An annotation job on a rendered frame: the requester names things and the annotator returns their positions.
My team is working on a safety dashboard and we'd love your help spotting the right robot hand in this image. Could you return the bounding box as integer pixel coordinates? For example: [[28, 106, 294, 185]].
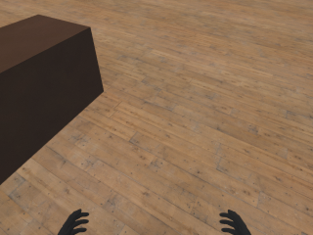
[[219, 210, 251, 235]]

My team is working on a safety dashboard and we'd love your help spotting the left robot hand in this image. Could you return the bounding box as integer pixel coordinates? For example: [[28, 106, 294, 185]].
[[58, 209, 89, 235]]

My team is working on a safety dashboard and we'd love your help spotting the pedestal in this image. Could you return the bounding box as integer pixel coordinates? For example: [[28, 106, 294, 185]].
[[0, 15, 104, 185]]

